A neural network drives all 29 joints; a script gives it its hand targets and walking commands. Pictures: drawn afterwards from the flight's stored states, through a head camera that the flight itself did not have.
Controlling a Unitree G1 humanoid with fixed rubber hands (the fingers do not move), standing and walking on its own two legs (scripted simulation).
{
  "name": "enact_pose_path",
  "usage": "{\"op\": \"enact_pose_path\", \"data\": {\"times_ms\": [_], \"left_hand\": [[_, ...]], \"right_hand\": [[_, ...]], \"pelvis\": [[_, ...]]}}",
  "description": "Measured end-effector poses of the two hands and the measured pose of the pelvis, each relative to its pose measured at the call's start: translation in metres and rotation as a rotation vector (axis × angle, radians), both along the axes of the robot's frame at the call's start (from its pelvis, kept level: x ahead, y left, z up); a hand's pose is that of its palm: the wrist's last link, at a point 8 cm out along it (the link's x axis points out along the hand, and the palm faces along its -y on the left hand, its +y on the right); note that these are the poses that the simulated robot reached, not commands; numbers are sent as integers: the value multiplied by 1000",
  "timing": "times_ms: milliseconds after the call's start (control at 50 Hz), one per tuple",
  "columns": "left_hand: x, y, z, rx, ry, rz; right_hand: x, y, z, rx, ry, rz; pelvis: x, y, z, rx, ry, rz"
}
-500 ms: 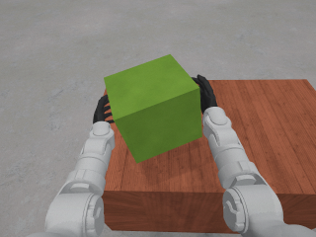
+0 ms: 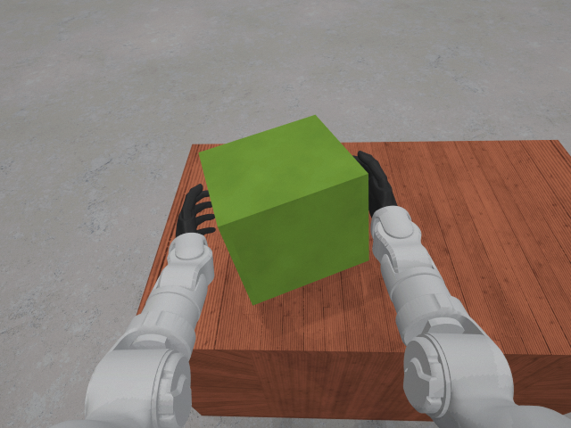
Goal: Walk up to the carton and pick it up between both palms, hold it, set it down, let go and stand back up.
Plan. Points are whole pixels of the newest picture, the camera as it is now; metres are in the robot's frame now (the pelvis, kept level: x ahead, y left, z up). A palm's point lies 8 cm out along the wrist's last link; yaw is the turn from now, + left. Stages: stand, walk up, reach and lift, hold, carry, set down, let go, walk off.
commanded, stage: set down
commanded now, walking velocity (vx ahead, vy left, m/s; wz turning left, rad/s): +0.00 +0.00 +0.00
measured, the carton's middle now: (284, 207) +0.41 +0.01 +0.08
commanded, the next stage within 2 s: none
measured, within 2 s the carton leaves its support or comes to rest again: rests again in 1.90 s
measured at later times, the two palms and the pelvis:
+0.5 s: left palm (198, 230) +0.40 +0.15 +0.04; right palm (378, 200) +0.43 -0.14 +0.07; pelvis +0.02 +0.00 +0.00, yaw +0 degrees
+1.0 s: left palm (213, 242) +0.41 +0.13 -0.01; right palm (382, 216) +0.44 -0.15 +0.02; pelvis +0.03 -0.01 +0.00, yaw +0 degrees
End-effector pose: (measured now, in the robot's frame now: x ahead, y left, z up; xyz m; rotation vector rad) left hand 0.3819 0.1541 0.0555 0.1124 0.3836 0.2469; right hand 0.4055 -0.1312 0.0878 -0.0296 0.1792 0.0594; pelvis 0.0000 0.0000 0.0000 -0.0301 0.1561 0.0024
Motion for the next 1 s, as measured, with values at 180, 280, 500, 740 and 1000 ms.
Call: {"op": "enact_pose_path", "data": {"times_ms": [180,280,500,740,1000], "left_hand": [[12,-4,-2,0,-29,-2],[14,-4,-12,-12,0,-7],[23,-5,-16,-12,-26,-6],[22,-11,-35,-34,15,-9],[29,-19,-63,-41,34,-7]], "right_hand": [[12,-4,-2,-2,-23,0],[15,-5,-12,-7,11,0],[22,-6,-18,-10,-11,1],[22,-13,-39,-24,40,-1],[32,-22,-69,-37,67,5]], "pelvis": [[10,-3,0,1,14,-2],[15,-3,0,0,21,-3],[22,-3,0,0,35,-3],[26,-5,-1,0,57,-5],[33,-12,-3,6,131,-8]]}}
